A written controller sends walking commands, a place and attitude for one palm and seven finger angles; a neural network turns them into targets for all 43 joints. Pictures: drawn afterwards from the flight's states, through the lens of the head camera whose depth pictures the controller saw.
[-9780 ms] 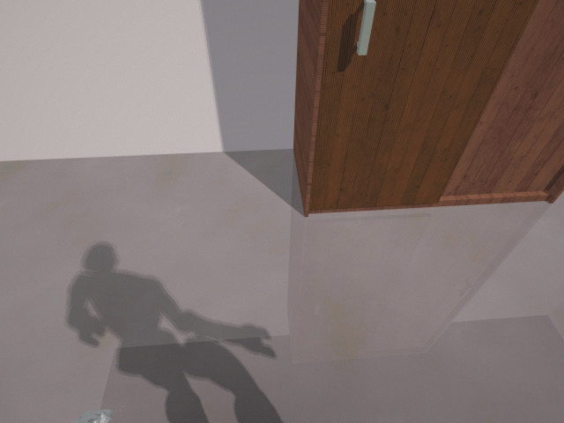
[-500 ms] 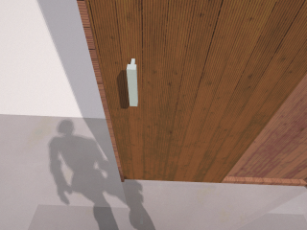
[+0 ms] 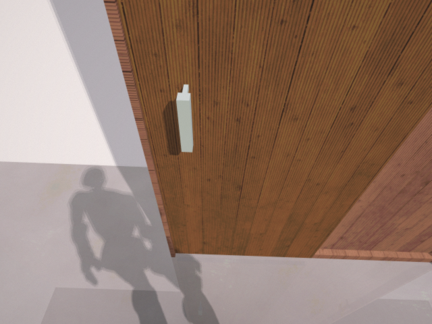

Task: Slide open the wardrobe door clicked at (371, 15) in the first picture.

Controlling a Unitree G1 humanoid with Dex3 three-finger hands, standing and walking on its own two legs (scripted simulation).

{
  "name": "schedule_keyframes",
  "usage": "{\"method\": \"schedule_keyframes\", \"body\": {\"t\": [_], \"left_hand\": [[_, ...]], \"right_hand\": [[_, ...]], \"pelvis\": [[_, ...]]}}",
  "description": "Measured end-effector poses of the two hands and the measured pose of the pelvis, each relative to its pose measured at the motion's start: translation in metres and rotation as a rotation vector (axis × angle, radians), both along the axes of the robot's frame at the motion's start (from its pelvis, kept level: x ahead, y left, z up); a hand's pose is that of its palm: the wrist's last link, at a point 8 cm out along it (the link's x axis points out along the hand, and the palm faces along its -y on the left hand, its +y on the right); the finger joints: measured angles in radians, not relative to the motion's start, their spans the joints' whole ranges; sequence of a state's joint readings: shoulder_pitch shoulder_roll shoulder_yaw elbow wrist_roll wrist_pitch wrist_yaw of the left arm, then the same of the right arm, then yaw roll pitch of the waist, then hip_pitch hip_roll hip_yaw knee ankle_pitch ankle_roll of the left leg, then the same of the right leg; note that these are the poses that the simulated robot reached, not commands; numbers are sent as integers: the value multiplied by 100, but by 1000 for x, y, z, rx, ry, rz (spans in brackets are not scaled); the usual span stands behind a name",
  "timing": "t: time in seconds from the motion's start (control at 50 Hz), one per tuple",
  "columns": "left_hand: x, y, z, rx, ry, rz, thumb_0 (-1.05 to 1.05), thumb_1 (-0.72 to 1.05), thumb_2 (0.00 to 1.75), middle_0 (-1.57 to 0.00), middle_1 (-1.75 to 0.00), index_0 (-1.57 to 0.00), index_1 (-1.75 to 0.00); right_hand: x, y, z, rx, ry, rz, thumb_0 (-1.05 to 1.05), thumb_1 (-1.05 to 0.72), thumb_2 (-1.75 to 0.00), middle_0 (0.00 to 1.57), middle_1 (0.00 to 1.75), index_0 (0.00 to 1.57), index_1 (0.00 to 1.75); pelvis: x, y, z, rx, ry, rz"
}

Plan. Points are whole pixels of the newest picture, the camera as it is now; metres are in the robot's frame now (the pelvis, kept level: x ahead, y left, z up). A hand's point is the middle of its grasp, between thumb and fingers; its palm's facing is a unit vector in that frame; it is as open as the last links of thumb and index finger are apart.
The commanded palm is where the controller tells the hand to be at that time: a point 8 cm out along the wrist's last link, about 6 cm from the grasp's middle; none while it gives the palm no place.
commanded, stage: raise the hand with hooked fingers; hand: left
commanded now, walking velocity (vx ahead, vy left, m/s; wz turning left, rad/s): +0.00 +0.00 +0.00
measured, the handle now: (186, 118) +0.50 +0.10 +0.10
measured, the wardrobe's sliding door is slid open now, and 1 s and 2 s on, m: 0.00 0.00 0.00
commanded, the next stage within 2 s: none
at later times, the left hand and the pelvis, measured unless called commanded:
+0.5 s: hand (112, 320) +0.14 +0.19 -0.04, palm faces +0.11 -0.99 +0.00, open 8.6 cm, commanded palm +0.12 +0.25 -0.02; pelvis -0.03 -0.04 -0.07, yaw +2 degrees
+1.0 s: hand (87, 276) +0.18 +0.22 +0.03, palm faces +0.06 -1.00 -0.06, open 11.6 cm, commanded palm +0.15 +0.28 +0.05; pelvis -0.03 -0.02 -0.04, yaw +2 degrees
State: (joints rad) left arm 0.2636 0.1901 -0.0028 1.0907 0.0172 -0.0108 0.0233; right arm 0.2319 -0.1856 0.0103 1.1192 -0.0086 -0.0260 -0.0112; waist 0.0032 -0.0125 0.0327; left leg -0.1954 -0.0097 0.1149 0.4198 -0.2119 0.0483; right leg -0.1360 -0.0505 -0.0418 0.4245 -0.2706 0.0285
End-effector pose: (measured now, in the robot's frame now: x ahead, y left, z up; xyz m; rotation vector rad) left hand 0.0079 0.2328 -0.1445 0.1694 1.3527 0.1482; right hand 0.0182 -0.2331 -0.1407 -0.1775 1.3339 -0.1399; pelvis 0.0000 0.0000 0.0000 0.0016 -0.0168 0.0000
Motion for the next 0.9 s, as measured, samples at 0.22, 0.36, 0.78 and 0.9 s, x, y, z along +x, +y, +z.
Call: {"method": "schedule_keyframes", "body": {"t": [0.22, 0.36, 0.78, 0.9], "left_hand": [[115, 8, 104, 57, -790, 99, 2, 88, 88, -21, -31, -20, -31], [161, -5, 151, -78, -1384, -140, 1, 77, 83, -21, -39, -21, -39], [142, 22, 159, -102, -1303, -172, 1, 28, 63, -25, -69, -25, -69], [149, 37, 180, -68, -1324, -132, 1, 14, 57, -26, -78, -26, -78]], "right_hand": [[49, -8, 18, -21, -376, 50, 1, -90, -90, 20, 30, 20, 30], [123, -32, 34, -37, -715, 115, 1, -90, -90, 20, 30, 20, 30], [124, -25, 13, -16, -702, 144, 2, -90, -90, 20, 30, 20, 30], [102, -27, 18, -25, -666, 106, 2, -90, -90, 20, 30, 20, 30]], "pelvis": [[-8, -7, -9, 14, 16, 39], [-29, -24, -44, 1, 147, 26], [-31, -42, -57, -41, 154, 56], [-26, -32, -45, -31, 146, 40]]}}
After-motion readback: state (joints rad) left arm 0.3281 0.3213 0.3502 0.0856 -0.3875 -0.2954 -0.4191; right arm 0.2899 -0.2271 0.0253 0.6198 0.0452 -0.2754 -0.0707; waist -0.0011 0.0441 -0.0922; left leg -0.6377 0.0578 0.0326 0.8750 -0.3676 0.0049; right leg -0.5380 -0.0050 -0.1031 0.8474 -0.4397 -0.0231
